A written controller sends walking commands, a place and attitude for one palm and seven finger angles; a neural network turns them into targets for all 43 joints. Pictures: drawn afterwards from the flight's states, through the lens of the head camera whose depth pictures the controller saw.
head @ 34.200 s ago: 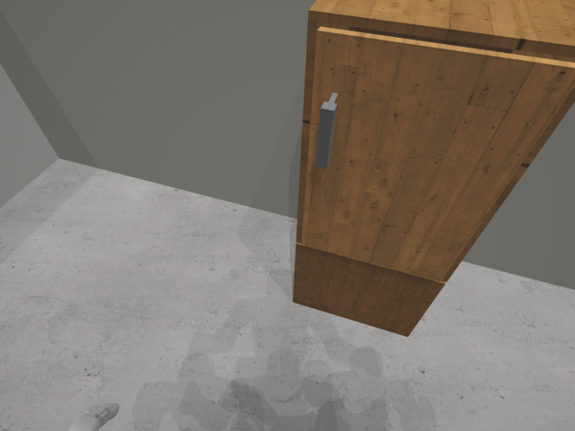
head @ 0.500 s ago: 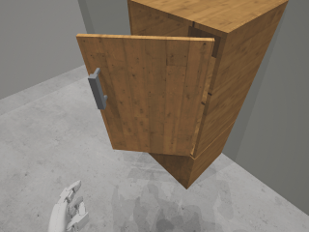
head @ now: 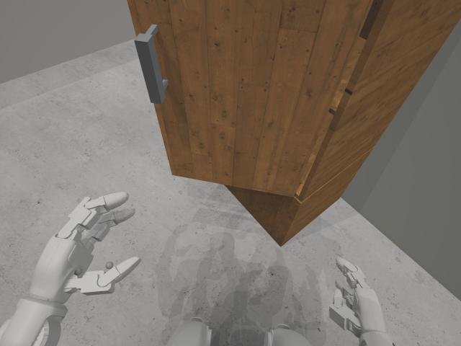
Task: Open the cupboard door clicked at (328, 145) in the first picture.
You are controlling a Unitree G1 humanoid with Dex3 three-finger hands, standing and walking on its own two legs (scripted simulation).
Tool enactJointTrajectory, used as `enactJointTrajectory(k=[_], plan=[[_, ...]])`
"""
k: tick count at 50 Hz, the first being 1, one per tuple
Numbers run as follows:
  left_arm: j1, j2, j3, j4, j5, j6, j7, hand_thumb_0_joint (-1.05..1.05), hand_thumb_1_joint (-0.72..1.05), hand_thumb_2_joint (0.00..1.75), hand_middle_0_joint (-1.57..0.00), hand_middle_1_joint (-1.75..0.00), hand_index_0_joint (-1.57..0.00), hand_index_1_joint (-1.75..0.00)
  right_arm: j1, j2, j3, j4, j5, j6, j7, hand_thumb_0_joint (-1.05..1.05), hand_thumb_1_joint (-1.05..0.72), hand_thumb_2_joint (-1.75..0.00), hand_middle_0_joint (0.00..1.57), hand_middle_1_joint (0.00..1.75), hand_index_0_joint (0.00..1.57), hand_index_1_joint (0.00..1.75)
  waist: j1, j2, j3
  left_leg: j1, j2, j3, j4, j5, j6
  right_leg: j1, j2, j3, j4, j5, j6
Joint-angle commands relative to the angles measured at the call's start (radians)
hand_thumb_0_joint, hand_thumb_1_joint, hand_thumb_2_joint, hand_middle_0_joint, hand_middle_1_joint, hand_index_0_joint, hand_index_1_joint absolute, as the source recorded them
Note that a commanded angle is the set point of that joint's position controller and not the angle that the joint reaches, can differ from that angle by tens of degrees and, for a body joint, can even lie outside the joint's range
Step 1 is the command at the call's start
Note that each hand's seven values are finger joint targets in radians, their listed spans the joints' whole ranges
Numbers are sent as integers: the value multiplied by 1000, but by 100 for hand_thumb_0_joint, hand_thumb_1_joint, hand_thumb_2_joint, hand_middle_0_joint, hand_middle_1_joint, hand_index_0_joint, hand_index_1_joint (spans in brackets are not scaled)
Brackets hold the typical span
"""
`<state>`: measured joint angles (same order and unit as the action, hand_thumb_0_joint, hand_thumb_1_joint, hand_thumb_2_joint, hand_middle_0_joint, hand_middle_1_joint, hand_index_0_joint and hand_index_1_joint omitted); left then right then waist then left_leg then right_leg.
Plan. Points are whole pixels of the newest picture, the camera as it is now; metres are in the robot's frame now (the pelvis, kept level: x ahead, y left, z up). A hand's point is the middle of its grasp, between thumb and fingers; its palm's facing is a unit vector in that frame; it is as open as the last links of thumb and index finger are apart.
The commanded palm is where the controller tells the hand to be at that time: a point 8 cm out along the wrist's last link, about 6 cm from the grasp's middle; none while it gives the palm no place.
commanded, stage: raise the hand with hooked fingers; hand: left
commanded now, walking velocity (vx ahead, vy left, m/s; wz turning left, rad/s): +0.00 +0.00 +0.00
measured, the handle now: (155, 65) +0.58 +0.21 +0.14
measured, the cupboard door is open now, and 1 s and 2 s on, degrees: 40 40 40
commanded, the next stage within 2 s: move the hooked fingers beside the handle in 1.44 s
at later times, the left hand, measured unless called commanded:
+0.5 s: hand (67, 216) +0.26 +0.26 +0.11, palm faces -0.08 -0.99 -0.07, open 12.9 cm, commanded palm +0.24 +0.32 +0.12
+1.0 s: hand (36, 154) +0.33 +0.31 +0.16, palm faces -0.05 -1.00 -0.04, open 14.0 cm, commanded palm +0.29 +0.35 +0.17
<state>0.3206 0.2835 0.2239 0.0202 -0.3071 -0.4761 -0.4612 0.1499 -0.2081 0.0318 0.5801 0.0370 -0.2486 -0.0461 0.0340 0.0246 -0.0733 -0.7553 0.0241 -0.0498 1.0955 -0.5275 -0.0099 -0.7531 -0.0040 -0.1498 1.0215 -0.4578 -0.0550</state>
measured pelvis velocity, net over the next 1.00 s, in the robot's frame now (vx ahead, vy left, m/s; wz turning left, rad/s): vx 0.02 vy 0.03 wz -0.02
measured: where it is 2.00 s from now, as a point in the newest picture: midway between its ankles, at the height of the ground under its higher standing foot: outside the picture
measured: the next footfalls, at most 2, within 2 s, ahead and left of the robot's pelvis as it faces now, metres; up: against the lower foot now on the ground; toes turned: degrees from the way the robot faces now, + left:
none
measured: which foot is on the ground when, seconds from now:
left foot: down 0.00-1.00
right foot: down 0.00-1.00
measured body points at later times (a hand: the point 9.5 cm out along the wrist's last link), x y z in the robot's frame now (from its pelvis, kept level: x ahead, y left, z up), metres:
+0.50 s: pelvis +0.01 +0.03 +0.03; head +0.03 +0.05 +0.48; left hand +0.26 +0.32 +0.12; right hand +0.17 -0.22 -0.02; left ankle +0.01 +0.12 -0.67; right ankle +0.03 -0.09 -0.67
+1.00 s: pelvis +0.02 +0.03 +0.05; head +0.05 +0.04 +0.50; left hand +0.32 +0.36 +0.17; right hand +0.18 -0.21 -0.02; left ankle +0.01 +0.12 -0.67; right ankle +0.03 -0.09 -0.67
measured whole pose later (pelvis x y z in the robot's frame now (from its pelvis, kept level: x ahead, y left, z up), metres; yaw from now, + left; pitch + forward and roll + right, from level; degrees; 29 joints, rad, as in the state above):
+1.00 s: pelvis +0.02 +0.03 +0.05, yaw -1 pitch +4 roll -2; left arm -0.13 0.49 0.45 0.39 -0.34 -0.07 -0.56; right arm 0.27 -0.27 0.07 0.59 0.06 -0.22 -0.10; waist 0.01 0.03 -0.04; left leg -0.41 -0.01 0.01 0.72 -0.40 0.04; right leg -0.42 -0.02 -0.09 0.65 -0.31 0.00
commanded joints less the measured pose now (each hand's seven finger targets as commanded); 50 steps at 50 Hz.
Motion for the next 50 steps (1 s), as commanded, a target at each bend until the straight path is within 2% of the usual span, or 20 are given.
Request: enactJointTrajectory(k=[1, 3, 4, 5, 7, 9, 12, 14, 17, 20, 23, 27, 30, 33, 36, 39, 42, 45, 47, 50], plan=[[73, 223, 184, -92, -66, 175, -45, 0, 11, 56, -26, -81, -26, -81, -13, -171, -79, -205, 26, -35, -31, 0, -90, -90, 20, 30, 20, 30, 5, -12, -308, 102, -41, 27, -231, 309, 42, 352, -25, 186, -269, 190, 50], [75, 228, 251, -140, -113, 209, 2, 0, 6, 54, -26, -84, -26, -84, -30, -146, -72, -217, 22, -28, -33, 0, -90, -90, 20, 30, 20, 30, 27, -46, -304, 107, -38, 24, -262, 323, 34, 386, -26, 163, -275, 205, 55], [66, 209, 253, -166, -129, 205, 30, 0, 4, 53, -26, -86, -26, -86, -26, -139, -67, -221, 20, -31, -33, 0, -90, -90, 20, 30, 20, 30, 26, -69, -274, 99, -36, 19, -278, 312, 32, 373, -20, 151, -281, 185, 55], [45, 227, 281, -183, -139, 192, 56, 0, 1, 52, -26, -87, -26, -87, -33, -136, -62, -217, 15, -37, -32, 0, -90, -90, 20, 30, 20, 30, 40, -58, -250, 104, -32, 10, -288, 322, 28, 375, -9, 144, -274, 187, 42], [42, 195, 258, -201, -119, 149, 98, 0, -3, 50, -27, -90, -27, -90, 3, -138, -66, -200, 10, -48, -24, 0, -90, -90, 20, 30, 20, 30, 23, -5, -219, 136, -28, 15, -319, 332, 24, 326, 3, 108, -260, 200, 36], [-25, 158, 187, -189, -84, 111, 113, 0, -8, 48, -27, -93, -27, -93, 22, -153, -67, -184, 7, -62, -19, 0, -90, -90, 20, 30, 20, 30, -18, 14, -154, 142, -26, 15, -329, 268, 25, 247, 7, 98, -271, 123, 40], [-107, 162, 116, -125, -47, 95, 75, 0, -15, 45, -27, -98, -27, -98, 60, -186, -67, -168, 15, -80, -23, 0, -90, -90, 20, 30, 20, 30, -63, 14, -109, 154, -24, 10, -339, 180, 32, 196, 8, 107, -300, 27, 41], [-163, 191, 105, -125, -38, 102, 43, 0, -20, 43, -28, -100, -28, -100, 70, -200, -67, -168, 20, -96, -33, 0, -90, -90, 20, 30, 20, 30, -68, 27, -132, 179, -25, 3, -356, 144, 38, 203, 2, 112, -313, 5, 40], [-248, 287, 180, -139, -48, 125, 15, 0, -27, 40, -28, -105, -28, -105, 68, -211, -65, -162, 24, -100, -49, 0, -90, -90, 20, 30, 20, 30, -48, 53, -184, 232, -23, -5, -380, 176, 39, 265, 5, 110, -319, 46, 33], [-308, 358, 259, -173, -65, 132, 37, 0, -34, 37, -29, -110, -29, -110, 63, -209, -53, -158, 17, -104, -57, 0, -90, -90, 20, 30, 20, 30, -20, 107, -201, 285, -19, -22, -408, 248, 28, 313, 14, 87, -309, 119, 21], [-277, 312, 259, -153, -81, 145, 59, 0, -41, 34, -29, -114, -29, -114, 61, -193, -46, -158, 17, -102, -53, 0, -90, -90, 20, 30, 20, 30, -12, 143, -186, 336, -14, -21, -430, 331, 15, 329, 17, 69, -316, 203, 20], [-301, 274, 209, -21, -67, 232, 32, 0, -50, 30, -30, -120, -30, -120, 64, -204, -41, -157, 23, -80, -46, 0, -90, -90, 20, 30, 20, 30, -27, 93, -105, 329, -10, -17, -452, 361, 10, 327, 24, 60, -337, 256, 24], [-364, 278, 186, 45, -53, 306, -12, 0, -50, 30, -30, -120, -30, -120, 67, -215, -38, -165, 28, -68, -50, 0, -90, -90, 20, 30, 20, 30, -32, 65, -74, 332, -10, -17, -465, 365, 14, 333, 25, 63, -357, 268, 24], [-474, 335, 226, 10, -56, 323, -31, 0, -50, 30, -30, -120, -30, -120, 64, -215, -36, -171, 24, -61, -55, 0, -90, -90, 20, 30, 20, 30, -33, 52, -147, 379, -12, -22, -471, 391, 16, 359, 23, 66, -369, 289, 26], [-571, 416, 294, -51, -63, 288, -29, 0, -50, 30, -30, -120, -30, -120, 62, -209, -30, -168, 15, -58, -60, 0, -90, -90, 20, 30, 20, 30, -23, 74, -217, 437, -15, -22, -470, 459, 11, 398, 28, 74, -375, 334, 20], [-598, 420, 308, -28, -67, 254, -25, 0, -50, 30, -30, -120, -30, -120, 64, -203, -26, -150, 13, -60, -63, 0, -90, -90, 20, 30, 20, 30, -23, 96, -221, 473, -9, -30, -478, 508, -1, 400, 27, 70, -379, 352, 19], [-622, 423, 301, 49, -63, 277, -48, 0, -50, 30, -30, -120, -30, -120, 67, -207, -25, -135, 17, -49, -67, 0, -90, -90, 20, 30, 20, 30, -27, 128, -202, 486, -10, -25, -487, 530, -3, 402, 25, 72, -395, 365, 19], [-636, 423, 289, 183, -64, 337, -85, 0, -50, 30, -30, -120, -30, -120, 68, -217, -24, -131, 23, -32, -72, 0, -90, -90, 20, 30, 20, 30, -28, 62, -134, 435, -18, -18, -503, 457, 12, 404, 24, 73, -422, 341, 17], [-677, 443, 291, 203, -63, 364, -105, 0, -50, 30, -30, -120, -30, -120, 65, -221, -26, -138, 28, -24, -74, 0, -90, -90, 20, 30, 20, 30, -30, 69, -149, 436, -21, -12, -511, 450, 16, 412, 18, 75, -428, 346, 21], [-640, 438, 290, 188, -66, 365, -118, 0, -50, 30, -30, -120, -30, -120, 68, -220, -29, -157, 22, -26, -63, 0, -90, -90, 20, 30, 20, 30, -13, 58, -198, 460, -22, -15, -501, 519, 15, 441, 18, 78, -421, 390, 16]])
